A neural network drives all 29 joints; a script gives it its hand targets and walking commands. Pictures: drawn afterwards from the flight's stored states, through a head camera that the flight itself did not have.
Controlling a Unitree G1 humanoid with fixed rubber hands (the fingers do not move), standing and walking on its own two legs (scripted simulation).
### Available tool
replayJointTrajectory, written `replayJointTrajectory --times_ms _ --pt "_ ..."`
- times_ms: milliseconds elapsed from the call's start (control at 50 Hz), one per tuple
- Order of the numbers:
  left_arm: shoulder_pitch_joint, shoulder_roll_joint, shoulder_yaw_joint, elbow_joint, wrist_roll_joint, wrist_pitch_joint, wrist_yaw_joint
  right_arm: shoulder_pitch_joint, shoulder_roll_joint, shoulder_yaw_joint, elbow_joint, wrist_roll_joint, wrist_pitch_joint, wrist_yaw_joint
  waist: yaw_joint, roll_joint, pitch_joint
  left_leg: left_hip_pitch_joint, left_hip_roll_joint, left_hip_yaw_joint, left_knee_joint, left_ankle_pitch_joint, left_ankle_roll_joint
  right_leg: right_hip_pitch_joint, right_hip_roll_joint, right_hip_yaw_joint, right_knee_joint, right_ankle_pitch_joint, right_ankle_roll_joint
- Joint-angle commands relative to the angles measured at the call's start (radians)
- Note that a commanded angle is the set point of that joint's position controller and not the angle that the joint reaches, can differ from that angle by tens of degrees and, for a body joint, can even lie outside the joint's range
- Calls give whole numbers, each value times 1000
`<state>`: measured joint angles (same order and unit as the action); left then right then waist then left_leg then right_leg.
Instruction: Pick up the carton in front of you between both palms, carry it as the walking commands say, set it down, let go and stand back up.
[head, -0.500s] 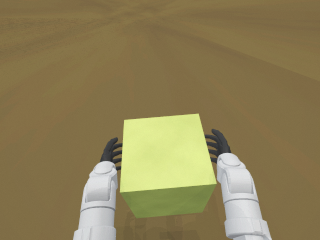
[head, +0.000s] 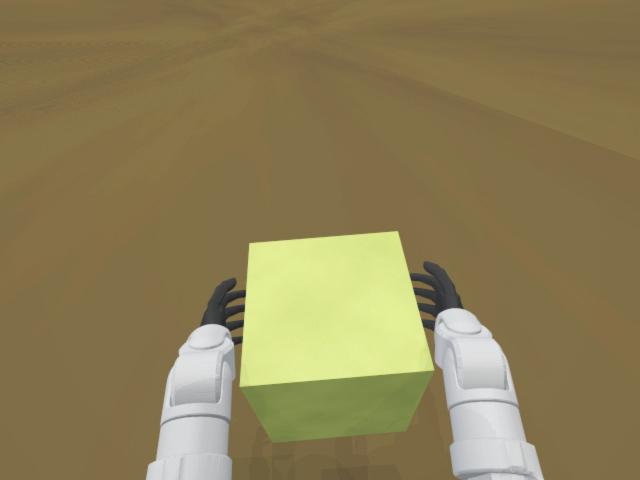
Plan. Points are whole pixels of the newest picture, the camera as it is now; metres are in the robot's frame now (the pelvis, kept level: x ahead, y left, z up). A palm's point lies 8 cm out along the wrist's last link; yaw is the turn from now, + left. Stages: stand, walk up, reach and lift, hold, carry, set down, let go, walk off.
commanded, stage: carry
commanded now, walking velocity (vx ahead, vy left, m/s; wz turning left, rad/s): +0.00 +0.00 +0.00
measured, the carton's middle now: (331, 342) +0.31 +0.00 -0.04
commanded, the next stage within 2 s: hold in 0.10 s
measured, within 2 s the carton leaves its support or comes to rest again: neither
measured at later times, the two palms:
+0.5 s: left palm (211, 339) +0.29 +0.16 +0.02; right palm (433, 311) +0.31 -0.14 +0.03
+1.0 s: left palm (228, 364) +0.35 +0.18 -0.18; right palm (389, 341) +0.38 -0.11 -0.17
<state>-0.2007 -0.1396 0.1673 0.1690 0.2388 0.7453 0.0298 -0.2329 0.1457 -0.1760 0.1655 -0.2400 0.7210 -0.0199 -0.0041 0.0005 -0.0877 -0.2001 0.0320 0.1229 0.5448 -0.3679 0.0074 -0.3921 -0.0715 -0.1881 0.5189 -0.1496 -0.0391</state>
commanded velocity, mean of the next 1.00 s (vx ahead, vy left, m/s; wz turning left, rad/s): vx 0.00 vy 0.00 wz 0.00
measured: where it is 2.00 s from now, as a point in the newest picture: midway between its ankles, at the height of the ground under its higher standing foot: outside the picture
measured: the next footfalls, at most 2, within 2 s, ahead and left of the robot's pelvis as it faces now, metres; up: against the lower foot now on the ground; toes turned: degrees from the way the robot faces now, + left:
none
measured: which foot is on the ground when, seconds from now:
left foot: down 0.00-1.00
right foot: down 0.00-1.00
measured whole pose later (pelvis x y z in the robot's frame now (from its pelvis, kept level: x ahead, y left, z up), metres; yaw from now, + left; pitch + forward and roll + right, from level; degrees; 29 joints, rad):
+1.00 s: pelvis -0.06 -0.02 -0.11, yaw +9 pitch +31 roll +2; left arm -0.75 -0.03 0.39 0.63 0.18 0.19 0.01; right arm -0.72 0.15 -0.41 0.44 -0.24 0.23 -0.08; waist -0.03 0.03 -0.01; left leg -1.25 -0.11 -0.08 1.19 -0.49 -0.02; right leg -1.38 0.07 0.07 1.11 -0.27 -0.01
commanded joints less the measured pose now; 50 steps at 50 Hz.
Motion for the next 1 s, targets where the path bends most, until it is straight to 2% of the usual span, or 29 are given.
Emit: replayJointTrajectory --times_ms 0,80,100,120,160,220,240,260,280,320,340,380,400,440,480,520,580,660,700,720,740,780,800,840,860,900,920,940,980 --pt "-516 -899 -574 -103 -264 -56 -237 -410 915 565 -24 248 -22 227 1 3 -236 -52 111 -107 -111 178 24 214 -97 136 -46 159 8" --pt "-514 -895 -570 -93 -261 -55 -238 -411 915 565 -21 248 -22 227 2 -7 -235 -58 107 -105 -111 155 23 214 -99 141 -53 153 10" --pt "-445 -929 -533 -73 -242 -61 -253 -335 931 547 -51 247 -23 231 -31 85 -176 -114 -94 -245 -197 391 27 530 154 261 -63 324 2" --pt "-434 -899 -516 -72 -249 -79 -247 -342 915 564 -95 264 -32 227 -8 80 -202 -123 -84 -250 -182 460 24 592 143 294 -66 396 -5" --pt "-442 -887 -508 -77 -219 -97 -241 -368 906 559 -74 246 -42 223 7 44 -181 -125 -93 -253 -209 368 24 610 141 291 -79 348 7" --pt "-488 -883 -497 -44 -226 -110 -240 -364 897 540 -35 228 -42 218 -15 20 -132 -152 -84 -263 -222 325 20 643 147 292 -88 319 7" --pt "-526 -878 -476 -25 -213 -117 -242 -426 903 530 -26 227 -48 216 4 23 -139 -158 -87 -261 -225 266 29 642 145 292 -80 271 13" --pt "-561 -884 -457 15 -209 -121 -244 -445 898 508 1 211 -52 216 -12 29 -111 -192 -81 -262 -231 200 35 647 144 290 -75 223 10" --pt "-609 -878 -430 48 -197 -134 -247 -497 900 482 32 196 -59 217 -9 18 -82 -232 -73 -267 -238 115 45 644 145 283 -64 155 15" --pt "-699 -893 -345 173 -143 -164 -251 -621 896 402 121 163 -87 228 -8 57 -17 -307 -58 -274 -246 -37 63 614 141 283 -33 27 15" --pt "-756 -891 -299 233 -119 -185 -258 -700 904 366 172 149 -103 233 -6 41 -8 -336 -56 -270 -233 -88 68 599 145 276 -20 -35 18" --pt "-844 -881 -223 331 -63 -232 -264 -775 922 284 279 103 -139 236 -9 26 -11 -310 -67 -258 -190 -100 76 531 140 285 -10 -88 26" --pt "-911 -868 -186 366 -39 -255 -269 -815 922 243 318 74 -155 234 -23 14 -39 -303 -75 -252 -159 -105 74 512 144 289 -4 -113 27" --pt "-974 -811 -88 442 18 -284 -261 -841 900 142 423 20 -177 215 -11 3 4 -360 -88 -242 -106 -122 71 462 142 292 6 -180 27" --pt "-956 -731 37 516 87 -304 -244 -864 816 34 453 -33 -197 190 1 2 27 -418 -95 -229 -63 -134 66 433 141 312 22 -256 32" --pt "-951 -659 124 544 138 -335 -228 -879 768 -22 473 -63 -224 169 10 -27 2 -431 -102 -223 -20 -98 64 373 143 315 42 -254 45" --pt "-935 -565 187 555 171 -383 -212 -855 678 -78 491 -102 -282 141 17 -20 -54 -511 -121 -208 44 -39 51 279 153 300 100 -171 50" --pt "-965 -554 149 547 145 -475 -220 -855 648 -74 502 -117 -399 114 -10 -1 -195 -664 -151 -179 160 13 25 179 167 288 216 -16 46" --pt "-1011 -592 80 548 97 -534 -238 -846 690 -39 527 -110 -464 102 -45 -11 -296 -745 -165 -170 229 34 14 133 173 288 279 69 37" --pt "-1029 -618 33 543 69 -569 -246 -870 724 1 526 -96 -499 96 -35 -7 -363 -794 -168 -175 257 42 8 137 173 292 320 102 37" --pt "-1033 -649 -8 568 40 -596 -256 -894 757 49 505 -79 -532 94 -40 -15 -431 -838 -174 -172 291 65 4 131 169 296 355 154 42" --pt "-1094 -701 -129 542 -26 -630 -266 -963 826 148 452 -27 -569 87 -43 -16 -631 -908 -180 -169 353 86 -8 158 165 303 426 231 51" --pt "-1105 -725 -180 508 -50 -640 -268 -997 847 207 413 5 -575 86 -28 2 -755 -937 -186 -160 375 118 -19 208 164 304 461 296 50" --pt "-1152 -746 -297 432 -114 -644 -260 -1060 860 322 319 67 -577 86 -36 18 -994 -959 -193 -155 436 173 -32 237 169 289 546 387 51" --pt "-1173 -738 -332 387 -128 -643 -252 -1064 876 358 303 82 -567 89 -18 8 -1069 -976 -190 -155 452 179 -34 233 175 277 587 396 53" --pt "-1174 -764 -374 359 -156 -625 -243 -1043 909 407 297 100 -541 102 -20 0 -1123 -1020 -196 -147 487 171 -37 172 181 262 628 373 59" --pt "-1174 -789 -377 370 -164 -606 -244 -1062 892 410 290 103 -529 112 -31 24 -1100 -1039 -196 -147 498 143 -41 100 184 254 643 320 60" --pt "-1160 -811 -365 397 -155 -589 -248 -1048 916 415 323 105 -508 122 -12 22 -1054 -1055 -198 -145 509 122 -36 29 187 254 643 261 63" --pt "-1172 -829 -341 423 -141 -553 -263 -1031 918 391 375 95 -473 148 -25 27 -974 -1068 -199 -148 528 55 -32 -123 196 238 644 138 70"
